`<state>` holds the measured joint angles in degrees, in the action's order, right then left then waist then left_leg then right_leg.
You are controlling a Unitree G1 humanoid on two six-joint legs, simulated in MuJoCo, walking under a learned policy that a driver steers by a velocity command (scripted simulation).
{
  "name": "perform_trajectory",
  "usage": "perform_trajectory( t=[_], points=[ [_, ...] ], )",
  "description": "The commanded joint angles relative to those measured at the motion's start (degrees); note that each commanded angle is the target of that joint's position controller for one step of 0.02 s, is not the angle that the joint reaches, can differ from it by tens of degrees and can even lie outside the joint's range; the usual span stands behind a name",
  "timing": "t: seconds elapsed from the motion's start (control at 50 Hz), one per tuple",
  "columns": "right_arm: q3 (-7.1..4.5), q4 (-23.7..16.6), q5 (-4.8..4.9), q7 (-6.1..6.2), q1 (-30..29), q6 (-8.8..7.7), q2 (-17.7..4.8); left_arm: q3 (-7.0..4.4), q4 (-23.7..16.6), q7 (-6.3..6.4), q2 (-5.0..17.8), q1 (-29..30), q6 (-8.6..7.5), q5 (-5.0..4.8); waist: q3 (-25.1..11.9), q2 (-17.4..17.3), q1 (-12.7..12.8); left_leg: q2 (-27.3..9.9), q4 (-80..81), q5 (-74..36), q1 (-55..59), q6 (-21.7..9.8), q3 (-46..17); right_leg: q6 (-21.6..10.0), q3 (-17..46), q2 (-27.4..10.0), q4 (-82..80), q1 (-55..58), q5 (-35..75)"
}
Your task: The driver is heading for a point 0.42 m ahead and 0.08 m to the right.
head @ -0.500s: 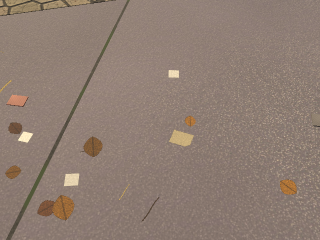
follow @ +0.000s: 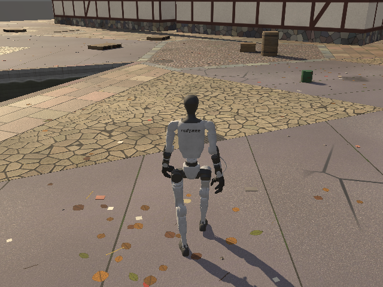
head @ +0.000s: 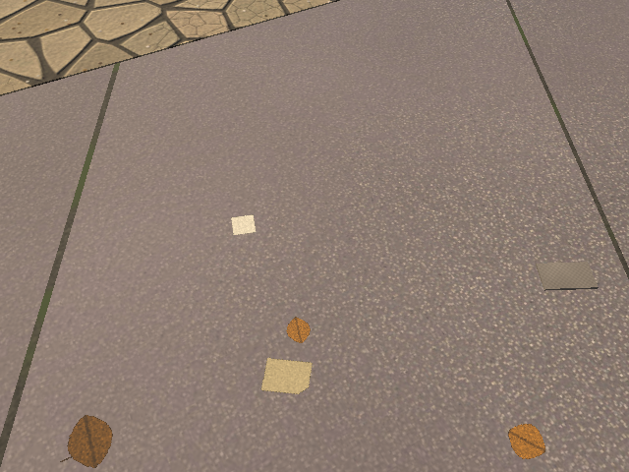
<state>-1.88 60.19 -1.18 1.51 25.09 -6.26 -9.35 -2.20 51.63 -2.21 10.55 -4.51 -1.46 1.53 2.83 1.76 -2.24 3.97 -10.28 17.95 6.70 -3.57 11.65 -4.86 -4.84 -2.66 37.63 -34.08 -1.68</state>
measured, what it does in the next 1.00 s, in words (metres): walks ahead, turning right: right foot, then left foot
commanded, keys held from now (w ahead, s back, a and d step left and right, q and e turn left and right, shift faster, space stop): w+e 0.34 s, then no key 0.66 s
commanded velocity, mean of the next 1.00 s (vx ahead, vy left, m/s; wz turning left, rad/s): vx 0.28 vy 0.00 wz -0.30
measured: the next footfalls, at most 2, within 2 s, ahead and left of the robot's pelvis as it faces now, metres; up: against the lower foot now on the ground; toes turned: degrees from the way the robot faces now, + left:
right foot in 0.10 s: +0.20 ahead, -0.08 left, +0.00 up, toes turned -8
left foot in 0.60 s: +0.50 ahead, +0.00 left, +0.00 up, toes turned -16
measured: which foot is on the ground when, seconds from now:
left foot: down 0.00-0.08, up 0.10-0.58, down 0.60-1.00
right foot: up 0.00-0.08, down 0.10-0.62, up 0.64-0.94, down 0.96-1.00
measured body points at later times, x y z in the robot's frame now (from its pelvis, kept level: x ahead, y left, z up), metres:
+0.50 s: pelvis +0.26 -0.04 +0.01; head +0.30 -0.06 +0.45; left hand +0.31 +0.23 -0.12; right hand +0.39 -0.31 -0.11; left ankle +0.46 +0.07 -0.69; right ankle +0.17 -0.07 -0.74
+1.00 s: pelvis +0.37 -0.04 +0.00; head +0.37 -0.05 +0.45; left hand +0.48 +0.18 -0.15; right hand +0.35 -0.30 -0.14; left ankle +0.46 +0.01 -0.74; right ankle +0.32 -0.16 -0.74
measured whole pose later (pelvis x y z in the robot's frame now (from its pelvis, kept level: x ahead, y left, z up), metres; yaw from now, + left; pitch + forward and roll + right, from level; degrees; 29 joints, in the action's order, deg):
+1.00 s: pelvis +0.37 -0.04 +0.00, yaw -18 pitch -1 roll +0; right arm -0.5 53.6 -0.5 0.8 14.1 0.4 -12.0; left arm -0.8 57.7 1.6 11.6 -14.8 1.6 1.5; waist 1.0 0.0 -0.2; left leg 2.4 -24.3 6.4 -17.2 -3.3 3.2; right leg -1.0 2.4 0.6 27.8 -11.1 -15.2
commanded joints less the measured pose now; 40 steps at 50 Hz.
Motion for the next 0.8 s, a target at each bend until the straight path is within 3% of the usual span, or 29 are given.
perform_trajectory(
  t=[0.02,0.06,0.08,0.1,0.12,0.14,0.16,0.18,0.2,0.22,0.24,0.28,0.32,0.34,0.42,0.5,0.52,0.56,0.58,0.6,0.62,0.64,0.66,0.68,0.7,0.74,0.8],
  points=[
    [-1.65,-0.85,-0.15,1.05,3.31,0.12,-9.01,-0.68,-4.39,0.17,3.18,2.93,-0.94,0.19,1.77,-6.45,1.58,-17.96,-6.96,-56.71,1.52,-3.24,-1.38,-2.95,-3.97,3.59,-2.68,2.31,-5.93],
    [-2.15,-1.36,-0.41,1.27,1.92,0.92,-10.62,-1.76,-2.29,0.56,4.97,-5.01,-1.11,0.31,-3.02,-7.80,5.06,-18.44,-20.16,-67.11,2.22,-3.26,0.07,-5.80,-5.43,7.30,-3.97,10.90,-11.19],
    [-2.37,-1.97,-0.20,1.05,1.16,1.36,-11.28,-2.66,-0.17,0.69,6.46,-12.04,-1.46,0.68,-6.70,-7.28,8.15,-17.97,-31.18,-62.58,-1.36,-2.70,0.86,-7.56,-4.46,8.46,-8.16,20.09,-10.08],
    [-2.29,-3.91,0.26,0.62,-0.66,1.29,-11.07,-4.28,1.53,1.20,10.59,-19.96,-1.64,1.58,-11.17,-3.59,12.25,-16.49,-47.59,-46.75,-13.26,-1.26,1.35,-11.02,5.96,1.62,-11.38,33.54,-12.63],
    [-1.29,-7.69,1.04,-0.92,1.69,0.93,-5.01,-5.83,0.64,1.68,16.60,-19.80,-1.25,1.47,-15.61,10.57,8.03,-3.76,-70.24,8.24,-39.42,1.84,-0.08,-20.96,36.88,-16.13,-14.43,51.01,-9.46],
    [-2.18,-9.49,0.41,-1.23,-5.44,0.28,-9.39,-5.62,0.87,1.55,15.78,-20.12,-0.40,-0.46,-16.16,2.17,9.50,-2.67,-74.94,10.13,-47.06,1.31,-12.99,-21.32,45.20,-16.57,-20.39,50.78,-10.89],
    [-1.94,-11.52,0.83,-1.56,-9.38,-0.58,-8.95,-5.12,0.50,1.86,14.17,-15.59,-0.22,-0.79,-7.82,0.57,7.48,-6.41,-71.49,3.94,-50.73,0.91,-14.21,-18.93,36.50,-15.56,-22.09,43.82,-9.12],
    [-1.95,-11.38,0.84,-1.49,-9.36,-1.01,-9.12,-4.38,0.17,1.86,11.04,-12.97,-0.37,-0.82,-4.01,-3.61,5.21,-8.24,-66.26,0.35,-47.94,1.09,-13.79,-16.29,31.64,-13.36,-23.63,36.86,-3.29],
    [-2.07,-11.14,0.17,-1.30,-9.08,-0.47,-8.85,-3.90,-0.22,2.09,9.48,-10.87,-0.73,-0.97,-1.79,-5.05,3.02,-9.43,-62.35,-0.43,-44.63,1.83,-13.80,-14.26,27.07,-10.54,-24.26,31.42,2.69],
    [-1.94,-11.23,-0.86,-1.34,-7.82,0.73,-8.21,-3.38,-0.32,2.38,8.19,-9.98,-1.18,-1.36,-1.86,-4.18,1.28,-10.09,-59.51,-0.60,-41.05,2.91,-13.88,-13.12,23.48,-8.06,-24.80,27.79,6.53],
    [-1.92,-11.43,-1.41,-1.53,-7.38,1.89,-7.67,-3.22,-0.32,2.43,8.34,-10.49,-1.77,-1.55,-2.34,-3.21,0.67,-10.22,-57.35,-0.30,-39.29,3.80,-13.70,-12.77,21.79,-6.87,-24.94,26.27,9.24],
    [-1.79,-12.57,-1.71,-1.91,-8.75,3.41,-7.07,-3.55,0.06,2.40,10.31,-12.58,-2.63,-1.77,-2.17,-2.17,0.36,-10.20,-53.40,-1.41,-39.68,5.34,-12.42,-12.50,19.70,-4.99,-25.31,24.68,12.90],
    [-1.73,-14.69,-1.64,-2.13,-13.53,3.97,-7.31,-3.79,0.01,2.37,11.52,-14.90,-2.69,-1.69,-1.14,-0.85,1.60,-10.32,-48.53,-5.67,-42.28,6.47,-11.53,-11.40,19.36,-3.77,-26.14,24.45,12.36],
    [-1.72,-15.78,-1.53,-2.18,-16.30,4.11,-7.62,-3.78,0.00,2.31,11.54,-16.25,-2.57,-1.67,-0.65,-0.24,2.58,-10.25,-45.86,-7.95,-43.85,6.82,-11.31,-10.62,19.68,-3.37,-26.29,25.16,12.13],
    [-1.03,-17.81,-0.78,-2.21,-21.42,4.00,-7.08,-3.21,0.53,2.63,10.79,-20.31,-2.01,-1.55,-1.55,1.41,4.84,-7.60,-36.05,-14.50,-42.75,6.05,-9.39,-5.14,15.02,-1.46,-20.81,29.69,35.23],
    [-0.25,-18.95,-0.10,-1.90,-24.97,3.46,-7.17,-2.51,0.90,3.49,9.88,-22.42,-1.34,-0.76,-2.60,3.26,6.90,-4.33,-27.45,-17.15,-39.22,3.83,-8.46,-2.90,14.93,-1.51,-17.20,34.48,38.68],
    [-0.23,-18.68,-0.11,-1.77,-24.22,3.19,-7.60,-2.40,0.79,3.72,9.86,-21.94,-1.24,-0.45,-2.69,3.62,6.50,-3.60,-25.27,-16.31,-37.15,3.10,-8.68,-2.63,15.33,-1.86,-15.70,35.10,39.41],
    [-0.91,-16.34,-0.34,-1.20,-17.26,2.43,-9.98,-2.52,0.05,4.14,10.94,-19.23,-1.55,-0.24,-4.28,4.28,3.14,-2.13,-20.77,-14.28,-28.88,0.98,-9.91,-1.48,17.16,-2.86,-10.06,35.25,43.72],
    [-1.24,-14.60,-0.41,-0.81,-12.05,1.79,-10.85,-2.66,-0.19,4.12,11.83,-17.47,-1.89,-0.70,-5.54,3.45,0.15,-2.26,-15.27,-18.17,-23.46,-0.11,-10.18,-0.94,17.02,-2.24,-4.58,35.41,42.96],
    [-1.46,-12.98,-0.79,-0.38,-6.35,0.70,-11.93,-2.48,-0.95,3.84,11.61,-16.20,-2.46,-1.51,-8.53,0.75,-2.62,-6.66,-11.75,-33.87,-13.08,-1.52,-13.27,-0.15,16.16,0.15,3.71,30.95,33.23],
    [-1.88,-13.17,-1.28,-0.18,-2.06,0.30,-16.00,-1.62,-2.62,3.84,7.89,-19.91,-2.80,-2.67,-16.42,-9.48,-1.67,-22.26,-18.64,-69.54,1.32,-6.89,-26.41,1.33,12.36,6.21,19.84,21.32,-3.05],
    [-2.01,-13.01,0.53,-0.69,-2.81,1.60,-15.16,-1.89,-0.30,4.21,7.43,-29.15,-1.67,-3.91,-24.89,-16.10,1.79,-31.32,-18.27,-80.85,6.43,-16.83,-39.21,2.50,10.93,12.23,30.88,15.15,-35.23],
    [-1.30,-14.28,1.59,-1.28,-7.09,2.28,-11.99,-2.20,1.84,4.34,10.10,-27.92,-0.55,-1.46,-19.75,-7.31,2.62,-28.74,-14.73,-68.37,-1.21,-16.96,-37.71,2.68,13.25,9.91,34.13,13.03,-32.43],
    [-0.25,-14.83,1.51,-1.24,-11.56,2.53,-8.42,-2.10,1.70,4.00,9.46,-23.17,0.07,-0.22,-12.72,-3.62,2.88,-25.02,-11.98,-54.55,-8.17,-14.83,-32.34,3.20,13.52,8.10,32.86,11.76,-29.55],
    [0.83,-14.88,1.01,-0.92,-14.59,2.84,-5.87,-1.76,1.30,3.61,8.17,-20.43,0.70,0.06,-7.90,-2.67,3.96,-21.43,-8.64,-45.43,-14.80,-11.83,-27.52,3.83,13.06,6.12,27.88,12.70,-27.83],
    [0.95,-13.59,0.24,-0.40,-15.31,3.16,-7.16,-1.27,1.97,2.97,6.67,-20.25,2.40,0.41,-5.30,-7.32,5.29,-16.50,-5.50,-37.98,-22.55,-8.85,-20.98,5.08,10.36,5.48,21.13,18.56,-24.62],
    [0.66,-11.93,-0.15,-0.56,-13.73,3.27,-8.90,-0.58,3.24,3.26,5.54,-20.01,3.74,-0.20,-6.66,-8.65,5.27,-14.72,-4.50,-27.50,-23.34,-7.78,-19.08,5.66,7.49,5.31,10.59,21.84,-24.89]
  ],
)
